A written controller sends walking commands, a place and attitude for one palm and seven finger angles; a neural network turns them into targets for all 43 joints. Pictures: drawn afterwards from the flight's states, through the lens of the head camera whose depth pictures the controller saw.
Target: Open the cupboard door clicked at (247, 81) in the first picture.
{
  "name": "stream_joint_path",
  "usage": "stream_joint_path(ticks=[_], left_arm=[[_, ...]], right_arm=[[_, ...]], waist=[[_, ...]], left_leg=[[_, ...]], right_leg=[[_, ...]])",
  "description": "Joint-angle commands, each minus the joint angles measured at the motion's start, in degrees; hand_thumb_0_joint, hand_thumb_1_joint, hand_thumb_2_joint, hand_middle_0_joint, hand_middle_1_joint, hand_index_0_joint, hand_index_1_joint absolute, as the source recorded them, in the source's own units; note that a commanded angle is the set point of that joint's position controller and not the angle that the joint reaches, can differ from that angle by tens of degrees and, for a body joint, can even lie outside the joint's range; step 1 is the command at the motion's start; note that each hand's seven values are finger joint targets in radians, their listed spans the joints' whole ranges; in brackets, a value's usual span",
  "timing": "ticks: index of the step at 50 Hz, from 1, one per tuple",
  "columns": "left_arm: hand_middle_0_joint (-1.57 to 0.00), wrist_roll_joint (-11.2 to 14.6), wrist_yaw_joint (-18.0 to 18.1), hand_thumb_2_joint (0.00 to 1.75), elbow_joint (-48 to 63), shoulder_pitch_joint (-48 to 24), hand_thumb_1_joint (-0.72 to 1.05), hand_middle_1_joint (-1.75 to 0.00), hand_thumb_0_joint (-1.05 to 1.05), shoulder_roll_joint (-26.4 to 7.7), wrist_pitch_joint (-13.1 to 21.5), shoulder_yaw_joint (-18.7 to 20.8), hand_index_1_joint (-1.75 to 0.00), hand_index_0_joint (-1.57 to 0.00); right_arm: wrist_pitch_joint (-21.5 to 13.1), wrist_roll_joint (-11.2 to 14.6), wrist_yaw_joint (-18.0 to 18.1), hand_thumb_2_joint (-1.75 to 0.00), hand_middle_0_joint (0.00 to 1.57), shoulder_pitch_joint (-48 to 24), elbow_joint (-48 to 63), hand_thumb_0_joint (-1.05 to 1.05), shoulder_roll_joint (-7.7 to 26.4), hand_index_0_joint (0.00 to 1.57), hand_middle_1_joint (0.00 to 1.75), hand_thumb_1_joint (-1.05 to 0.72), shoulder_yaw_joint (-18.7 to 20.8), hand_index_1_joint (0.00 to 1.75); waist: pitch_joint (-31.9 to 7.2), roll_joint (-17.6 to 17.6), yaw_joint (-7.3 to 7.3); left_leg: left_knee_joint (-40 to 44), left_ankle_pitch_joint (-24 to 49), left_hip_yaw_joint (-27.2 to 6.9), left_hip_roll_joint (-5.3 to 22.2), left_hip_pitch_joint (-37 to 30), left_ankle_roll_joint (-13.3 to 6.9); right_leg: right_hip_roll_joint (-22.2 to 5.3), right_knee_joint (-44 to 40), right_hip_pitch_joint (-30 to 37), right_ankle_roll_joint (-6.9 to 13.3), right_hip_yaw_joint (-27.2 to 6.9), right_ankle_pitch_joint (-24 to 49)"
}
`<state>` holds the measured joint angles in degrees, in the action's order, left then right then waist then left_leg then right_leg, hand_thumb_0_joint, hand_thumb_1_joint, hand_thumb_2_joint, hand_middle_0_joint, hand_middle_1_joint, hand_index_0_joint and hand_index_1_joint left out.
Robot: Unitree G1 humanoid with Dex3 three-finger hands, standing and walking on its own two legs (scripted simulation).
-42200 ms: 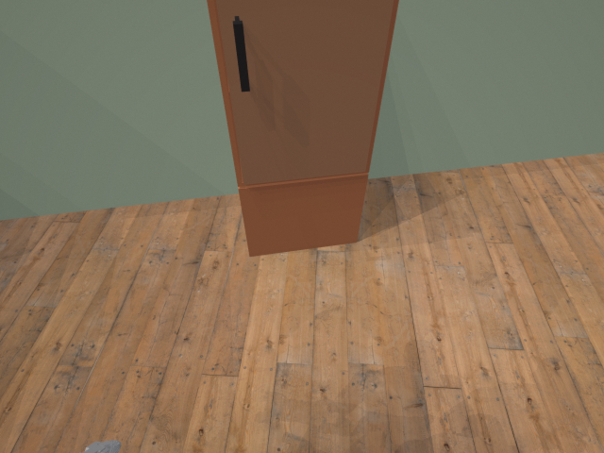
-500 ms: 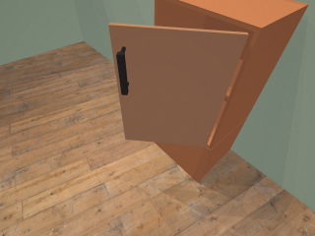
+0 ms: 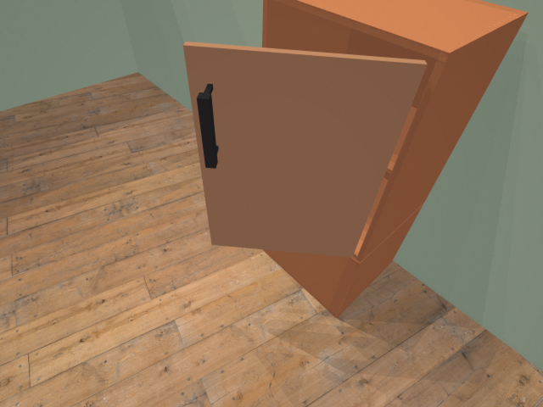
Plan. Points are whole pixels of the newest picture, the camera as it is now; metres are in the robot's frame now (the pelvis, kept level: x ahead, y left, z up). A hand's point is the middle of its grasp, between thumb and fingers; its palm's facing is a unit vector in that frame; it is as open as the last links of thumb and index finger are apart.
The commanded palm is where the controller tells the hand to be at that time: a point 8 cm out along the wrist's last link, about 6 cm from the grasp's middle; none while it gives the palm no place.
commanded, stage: shuffle to correct the standing spot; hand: left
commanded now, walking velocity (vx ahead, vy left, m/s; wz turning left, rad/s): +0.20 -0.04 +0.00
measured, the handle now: (210, 127) +0.60 +0.17 +0.10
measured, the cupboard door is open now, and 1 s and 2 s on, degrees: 43 43 43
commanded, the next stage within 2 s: come to a stop and stand still in 0.16 s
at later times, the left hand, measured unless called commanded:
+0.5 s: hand out of the picture +0.02 +0.14 -0.19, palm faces +0.08 -0.99 -0.11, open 7.3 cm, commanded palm none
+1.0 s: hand out of the picture +0.09 +0.16 -0.18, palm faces +0.01 -0.98 -0.20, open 7.4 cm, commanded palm none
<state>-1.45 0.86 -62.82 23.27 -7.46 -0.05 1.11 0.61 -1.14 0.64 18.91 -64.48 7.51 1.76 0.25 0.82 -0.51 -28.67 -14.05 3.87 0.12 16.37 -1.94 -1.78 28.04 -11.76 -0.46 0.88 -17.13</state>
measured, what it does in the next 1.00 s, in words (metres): steps on the spot: right foot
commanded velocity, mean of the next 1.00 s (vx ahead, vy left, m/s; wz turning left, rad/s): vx -0.01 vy -0.03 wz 0.00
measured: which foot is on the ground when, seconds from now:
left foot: down 0.00-1.00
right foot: down 0.00-0.60, up 0.62-0.78, down 0.80-1.00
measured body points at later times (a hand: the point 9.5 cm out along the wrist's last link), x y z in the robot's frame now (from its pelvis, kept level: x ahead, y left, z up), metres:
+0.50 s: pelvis +0.07 +0.01 -0.01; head +0.09 +0.02 +0.44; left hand +0.02 +0.20 -0.17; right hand +0.11 -0.23 -0.15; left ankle +0.11 +0.10 -0.74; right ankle +0.02 -0.13 -0.74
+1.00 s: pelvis +0.04 -0.02 -0.01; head +0.05 -0.02 +0.44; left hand +0.09 +0.21 -0.16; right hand +0.06 -0.26 -0.16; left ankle +0.06 +0.09 -0.74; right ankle +0.03 -0.13 -0.74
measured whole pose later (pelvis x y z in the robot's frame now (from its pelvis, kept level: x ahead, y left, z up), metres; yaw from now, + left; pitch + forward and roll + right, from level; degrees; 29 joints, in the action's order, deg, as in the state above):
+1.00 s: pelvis +0.04 -0.02 -0.01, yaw -1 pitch -2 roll -1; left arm -1.1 1.4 -58.0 13.3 -9.1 -0.8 1.3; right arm 1.8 -0.9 1.4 12.5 -61.9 9.6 2.6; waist 3.1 -1.2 0.5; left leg -31.9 -13.5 1.6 2.0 15.5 0.5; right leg 0.5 31.0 -12.3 1.1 3.8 -17.2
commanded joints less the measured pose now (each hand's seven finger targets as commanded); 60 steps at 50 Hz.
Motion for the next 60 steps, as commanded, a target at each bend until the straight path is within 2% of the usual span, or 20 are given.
stream_joint_path(ticks=[1, 7, 9, 10, 13, 15, 18, 20, 22, 25, 30, 34, 38, 40, 45, 50, 56, 57, 59, 60], left_arm=[[-0.2, 0.0, 0.07, 0.9, 1.9, 4.71, 0.9, -0.3, 0.0, -4.2, 0.55, 1.39, -0.3, -0.2], [-0.2, -0.33, -0.39, 0.9, 2.76, 4.82, 0.9, -0.3, 0.0, -0.85, 0.97, 1.21, -0.3, -0.2], [-0.2, -0.29, -0.51, 0.9, 2.05, 7.35, 0.9, -0.3, 0.0, -0.51, 1.18, 1.27, -0.3, -0.2], [-0.2, -0.33, -0.49, 0.9, 1.4, 8.95, 0.9, -0.3, 0.0, -1.29, 1.51, 1.5, -0.3, -0.2], [-0.2, 0.24, 0.8, 0.9, 0.2, 12.91, 0.9, -0.3, 0.0, -7.09, 2.58, 2.9, -0.3, -0.2], [-0.2, -0.05, 1.32, 0.9, 0.89, 9.83, 0.9, -0.3, 0.0, -5.5, 2.89, 2.72, -0.3, -0.2], [-0.2, -0.26, 1.49, 0.9, 2.21, 3.29, 0.9, -0.3, 0.0, -4.55, 2.32, 1.78, -0.3, -0.2], [-0.2, 0.38, 1.48, 0.9, 1.85, 1.6, 0.9, -0.3, 0.0, -3.59, 1.8, 1.02, -0.3, -0.2], [-0.2, 0.54, 1.89, 0.9, 1.48, 4.49, 0.9, -0.3, 0.0, -2.09, 1.22, 0.71, -0.3, -0.2], [-0.2, 0.54, 2.34, 0.9, 0.91, 3.6, 0.9, -0.3, 0.0, -2.86, -0.13, 0.73, -0.3, -0.2], [-0.2, 0.17, 2.02, 0.9, 3.75, 1.52, 0.9, -0.3, 0.0, -4.47, -1.26, 1.55, -0.3, -0.2], [-0.2, 0.11, 1.43, 0.9, 6.93, -1.37, 0.9, -0.3, 0.0, -3.71, -2.13, 2.6, -0.3, -0.2], [-0.2, -0.41, 1.13, 0.9, 6.72, 2.14, 0.9, -0.3, 0.0, -4.91, -1.29, 2.59, -0.3, -0.2], [-0.2, -0.4, 1.31, 0.9, 8.87, -4.27, 0.9, -0.3, 0.0, -11.0, -0.56, 2.49, -0.3, -0.2], [-0.2, 0.02, 1.29, 0.9, 9.05, -9.77, 0.9, -0.3, 0.0, -9.46, 0.32, 1.99, -0.3, -0.2], [-0.2, 0.69, 0.95, 0.9, 6.33, -7.22, 0.9, -0.3, 0.0, -7.0, -0.02, 1.04, -0.3, -0.2], [-0.2, 0.71, 0.94, 0.9, 2.37, -4.56, 0.9, -0.3, 0.0, -6.47, 0.34, 0.65, -0.3, -0.2], [-0.2, -0.04, 3.41, 0.9, 1.3, -1.04, 0.9, -0.3, 0.0, -8.02, 1.77, -0.03, -0.3, -0.2], [-0.2, 0.4, 2.31, 0.9, 5.56, -6.99, 0.9, -0.3, 0.0, -10.66, 2.03, 0.26, -0.3, -0.2], [-0.2, 0.06, 2.01, 0.9, 6.15, -7.44, 0.9, -0.3, 0.0, -9.87, 2.09, 0.2, -0.3, -0.2]], right_arm=[[-1.31, 0.04, 0.63, -0.9, 0.2, 2.58, 2.75, 0.0, 5.92, 0.2, 0.3, -0.9, 1.53, 0.3], [-2.31, 0.04, 0.91, -0.9, 0.2, 3.75, 3.07, 0.0, 9.01, 0.2, 0.3, -0.9, 2.69, 0.3], [-2.24, 0.13, 0.78, -0.9, 0.2, 1.29, 3.62, 0.0, 8.66, 0.2, 0.3, -0.9, 2.67, 0.3], [-2.31, 0.22, 0.71, -0.9, 0.2, 0.37, 3.85, 0.0, 7.12, 0.2, 0.3, -0.9, 2.36, 0.3], [-2.48, 0.14, -0.01, -0.9, 0.2, -5.05, 7.36, 0.0, 2.84, 0.2, 0.3, -0.9, 1.46, 0.3], [-2.57, 0.28, 0.05, -0.9, 0.2, -5.73, 7.66, 0.0, 2.48, 0.2, 0.3, -0.9, 1.52, 0.3], [-2.27, 0.79, 0.56, -0.9, 0.2, -2.13, 5.53, 0.0, 0.18, 0.2, 0.3, -0.9, 0.4, 0.3], [-2.61, 0.89, 1.01, -0.9, 0.2, 1.45, 2.76, 0.0, 0.75, 0.2, 0.3, -0.9, 0.12, 0.3], [-2.98, 0.6, 1.64, -0.9, 0.2, 1.57, 2.49, 0.0, 6.13, 0.2, 0.3, -0.9, 0.75, 0.3], [-2.46, 0.97, 2.3, -0.9, 0.2, -1.04, 2.62, 0.0, 6.76, 0.2, 0.3, -0.9, 0.7, 0.3], [-1.55, 0.72, 3.16, -0.9, 0.2, -0.91, 4.19, 0.0, 10.1, 0.2, 0.3, -0.9, 2.7, 0.3], [-0.75, -0.19, 2.94, -0.9, 0.2, -4.92, 6.59, 0.0, 10.92, 0.2, 0.3, -0.9, 3.57, 0.3], [-0.03, 0.22, 1.62, -0.9, 0.2, -8.58, 8.08, 0.0, 8.63, 0.2, 0.3, -0.9, 3.21, 0.3], [1.21, 0.48, 0.64, -0.9, 0.2, -7.51, 9.14, 0.0, 3.98, 0.2, 0.3, -0.9, 2.34, 0.3], [1.07, 0.46, 0.65, -0.9, 0.2, -5.36, 6.13, 0.0, 4.17, 0.2, 0.3, -0.9, 1.7, 0.3], [-0.67, 0.26, 1.07, -0.9, 0.2, -5.2, 3.57, 0.0, 6.51, 0.2, 0.3, -0.9, 0.55, 0.3], [-1.09, 0.38, 1.07, -0.9, 0.2, -3.33, 1.48, 0.0, 5.24, 0.2, 0.3, -0.9, -0.01, 0.3], [-2.14, 0.85, 0.69, -0.9, 0.2, -6.71, 5.47, 0.0, 8.03, 0.2, 0.3, -0.9, -0.12, 0.3], [-1.31, 0.05, -0.08, -0.9, 0.2, -0.31, 6.57, 0.0, 5.44, 0.2, 0.3, -0.9, -0.56, 0.3], [-1.49, -0.4, -0.25, -0.9, 0.2, 0.88, 7.14, 0.0, 5.07, 0.2, 0.3, -0.9, -0.65, 0.3]], waist=[[8.12, -1.29, 0.55], [6.89, -8.16, 0.43], [6.36, -6.8, -1.34], [6.47, -3.14, -2.26], [10.36, 15.58, -3.84], [9.53, 5.34, -1.5], [4.92, 5.56, 0.94], [2.88, 4.21, 2.04], [0.5, -2.42, 0.16], [2.58, -9.12, -0.19], [-3.1, -7.83, 0.88], [-3.98, -9.27, 0.49], [-3.24, -0.6, -2.47], [2.57, 14.03, -0.05], [1.49, 7.3, 1.67], [2.12, -2.13, -0.58], [2.11, -2.31, -0.61], [3.42, -3.9, -1.47], [0.58, -4.36, 2.63], [1.3, -4.83, 2.62]], left_leg=[[9.1, -21.41, -9.09, 5.6, 2.99, -1.12], [18.01, -28.43, -19.8, 14.81, 2.25, -6.54], [15.47, -26.08, -15.5, 12.91, 6.5, -5.44], [10.87, -22.18, -11.74, 9.77, 9.21, -3.8], [-17.71, -12.26, 1.04, 1.05, 21.31, 0.29], [-23.82, -10.74, -1.43, 2.96, 20.25, 0.78], [-9.15, -5.77, -0.06, 2.65, 5.95, 2.17], [3.64, 10.98, -0.71, 2.6, -7.31, 2.29], [3.39, 30.08, -6.38, 9.76, -10.7, -0.67], [6.2, 38.69, -9.17, 11.64, -8.42, -2.5], [4.8, 52.63, -11.59, 16.18, -16.22, -6.45], [6.55, 41.01, -11.93, 18.63, -10.82, -10.08], [0.73, 9.6, -6.13, 10.46, 2.03, -2.78], [-9.06, -11.09, -0.57, 1.39, 4.95, 2.49], [-11.63, -7.61, -2.4, 2.25, 1.43, 2.81], [7.84, 8.96, -8.85, 8.24, -2.87, 0.78], [10.85, 1.8, -7.42, 5.91, -2.13, 1.18], [-1.43, 6.85, -4.43, 5.09, -2.03, 2.56], [-0.74, -4.75, -4.85, 3.21, -2.06, 1.87], [0.05, -2.93, -4.99, 3.51, -2.04, 1.54]], right_leg=[[-2.12, -5.14, -8.45, 3.51, -4.7, -15.86], [0.98, 8.84, -8.35, 2.23, 3.39, -5.79], [0.33, 3.34, -1.52, 2.32, 3.68, -4.39], [-0.45, -1.72, 2.4, 2.99, 1.29, -3.75], [-17.26, -18.8, 5.22, 11.73, -25.12, -13.19], [-17.82, -15.84, 4.98, 13.36, -20.96, 5.14], [-11.83, -8.58, 1.88, 9.41, -7.12, 25.46], [-6.46, -3.38, -2.82, 4.44, -1.85, 22.5], [-3.04, -3.62, -2.85, 0.5, -1.17, 10.51], [-2.53, -2.3, -0.31, -0.52, 0.05, 5.2], [-1.13, 6.83, -4.8, -0.46, 0.98, -2.18], [-0.83, 17.29, -7.41, 0.2, -1.34, -10.61], [-2.29, -4.92, 4.68, -0.06, -1.51, 6.78], [-16.29, -15.28, -4.84, 6.72, -14.9, 2.91], [-11.04, -8.56, -2.71, 9.58, -7.69, 19.39], [-3.52, -6.99, -0.55, 1.36, -3.4, 5.75], [-4.2, -10.36, 2.72, 1.36, -3.65, 4.28], [-6.89, -7.89, -0.03, 1.98, -5.5, 20.5], [-7.43, -8.92, -6.26, 4.93, -6.4, -10.85], [-6.71, -7.85, -7.72, 4.93, -4.63, -9.45]])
